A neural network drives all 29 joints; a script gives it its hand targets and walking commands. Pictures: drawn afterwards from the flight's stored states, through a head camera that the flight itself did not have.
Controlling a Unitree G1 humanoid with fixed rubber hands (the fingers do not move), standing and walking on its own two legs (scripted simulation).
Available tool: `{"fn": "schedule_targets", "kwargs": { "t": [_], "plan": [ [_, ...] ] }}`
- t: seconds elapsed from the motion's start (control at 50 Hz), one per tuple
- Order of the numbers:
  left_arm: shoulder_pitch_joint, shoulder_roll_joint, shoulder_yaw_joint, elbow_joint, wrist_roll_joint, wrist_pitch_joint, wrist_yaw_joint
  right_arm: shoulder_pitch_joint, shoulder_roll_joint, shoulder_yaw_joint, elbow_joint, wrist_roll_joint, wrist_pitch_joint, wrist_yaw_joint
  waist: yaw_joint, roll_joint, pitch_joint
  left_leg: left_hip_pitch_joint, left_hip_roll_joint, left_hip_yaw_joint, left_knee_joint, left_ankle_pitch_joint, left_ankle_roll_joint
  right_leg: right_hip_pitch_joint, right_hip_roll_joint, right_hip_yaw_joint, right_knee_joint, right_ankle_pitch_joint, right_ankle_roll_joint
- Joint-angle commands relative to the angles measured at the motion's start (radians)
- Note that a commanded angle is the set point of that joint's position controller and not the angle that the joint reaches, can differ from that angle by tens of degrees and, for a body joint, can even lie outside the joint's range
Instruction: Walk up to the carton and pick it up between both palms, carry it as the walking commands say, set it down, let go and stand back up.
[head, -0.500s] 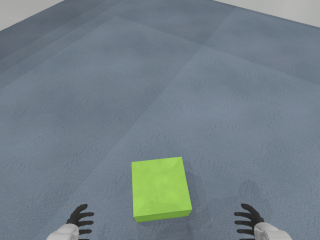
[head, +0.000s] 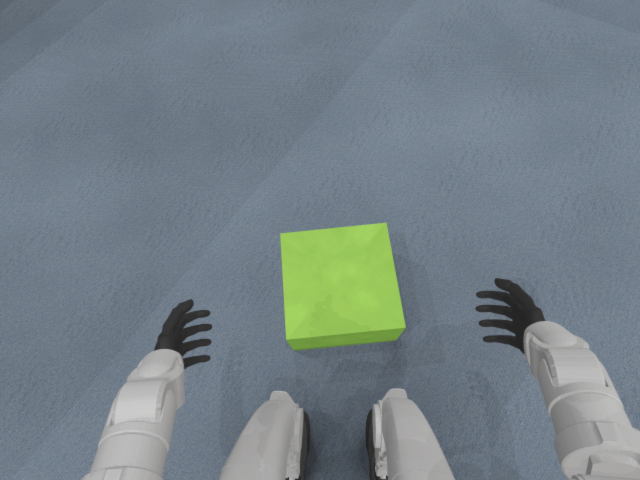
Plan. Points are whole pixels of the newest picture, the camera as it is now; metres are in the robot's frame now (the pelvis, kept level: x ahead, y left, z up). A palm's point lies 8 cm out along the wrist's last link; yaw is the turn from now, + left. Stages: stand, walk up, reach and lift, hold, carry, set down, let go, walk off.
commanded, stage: reach and lift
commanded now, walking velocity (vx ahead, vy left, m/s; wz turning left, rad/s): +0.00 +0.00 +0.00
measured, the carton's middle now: (339, 287) +0.52 +0.00 -0.61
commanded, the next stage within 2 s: none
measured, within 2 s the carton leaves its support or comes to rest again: neither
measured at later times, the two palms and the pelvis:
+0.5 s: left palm (185, 262) +0.41 +0.24 -0.12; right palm (489, 231) +0.47 -0.24 -0.13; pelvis +0.00 -0.03 -0.03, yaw +2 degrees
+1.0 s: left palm (196, 243) +0.46 +0.24 -0.17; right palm (475, 212) +0.52 -0.23 -0.16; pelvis +0.01 +0.00 -0.06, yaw +1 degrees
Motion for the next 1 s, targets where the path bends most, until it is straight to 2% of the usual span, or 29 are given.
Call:
{"fn": "schedule_targets", "kwargs": {
  "t": [0.0,0.12,0.22,0.28,0.38,0.48,0.66,0.84,0.98],
  "plan": [
    [-0.243,0.119,0.051,-0.05,-0.005,-0.027,-0.006,-0.274,-0.133,-0.035,-0.048,0.006,-0.02,-0.023,-0.007,-0.086,-0.379,0.042,0.001,-0.034,-0.17,-0.175,-0.036,0.256,0.026,-0.012,-0.129,-0.1,0.005],
    [-0.44,0.196,0.111,0.069,-0.014,-0.081,-0.027,-0.461,-0.129,-0.016,0.029,0.046,-0.044,-0.072,-0.001,-0.089,-0.503,-0.036,-0.006,0.011,-0.101,-0.091,-0.037,0.309,0.012,0.022,-0.132,-0.092,0.03],
    [-0.547,0.234,0.152,0.16,-0.015,-0.151,-0.043,-0.58,-0.133,-0.002,0.089,0.074,-0.093,-0.104,0.008,-0.077,-0.595,-0.104,-0.011,0.021,-0.055,-0.002,-0.038,0.309,0.007,0.041,-0.104,-0.002,0.036],
    [-0.584,0.251,0.18,0.2,-0.017,-0.209,-0.052,-0.629,-0.14,0.006,0.122,0.088,-0.135,-0.112,0.019,-0.078,-0.671,-0.166,-0.014,0.021,-0.025,0.061,-0.038,0.322,0.005,0.056,-0.071,0.102,0.033],
    [-0.644,0.282,0.212,0.224,-0.035,-0.3,-0.064,-0.698,-0.165,-0.002,0.15,0.104,-0.21,-0.114,0.033,-0.106,-0.83,-0.274,-0.016,0.008,0.009,0.176,-0.037,0.377,0.007,0.078,0.0,0.358,0.017],
    [-0.735,0.307,0.209,0.218,-0.057,-0.344,-0.072,-0.776,-0.195,-0.034,0.165,0.111,-0.26,-0.105,0.02,-0.101,-0.949,-0.307,-0.012,-0.007,0.023,0.25,-0.04,0.376,0.013,0.083,0.039,0.498,-0.001],
    [-0.853,0.305,0.228,0.246,-0.051,-0.365,-0.066,-0.907,-0.237,-0.098,0.2,0.094,-0.297,-0.067,0.019,-0.077,-1.042,-0.292,-0.003,-0.021,0.009,0.327,-0.048,0.274,0.026,0.059,0.035,0.515,-0.004],
    [-0.834,0.246,0.258,0.209,-0.009,-0.364,-0.051,-0.904,-0.251,-0.153,0.239,0.051,-0.324,-0.018,0.011,-0.059,-1.053,-0.229,0.001,-0.04,0.035,0.424,-0.058,0.06,0.033,0.027,0.051,0.496,-0.011],
    [-0.873,0.219,0.274,0.225,0.011,-0.352,-0.041,-0.949,-0.249,-0.157,0.289,0.053,-0.328,-0.001,0.016,-0.068,-1.008,-0.326,-0.008,-0.032,0.165,0.322,-0.062,-0.186,0.04,-0.003,0.163,0.34,-0.005]
  ]
}}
